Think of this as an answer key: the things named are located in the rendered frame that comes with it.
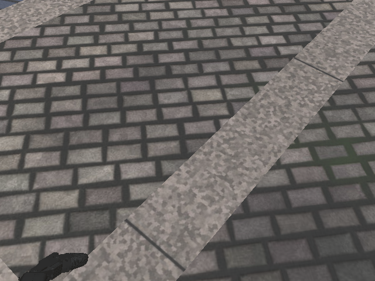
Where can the left robot hand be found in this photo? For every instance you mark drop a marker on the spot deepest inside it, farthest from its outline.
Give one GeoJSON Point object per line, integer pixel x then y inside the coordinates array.
{"type": "Point", "coordinates": [53, 265]}

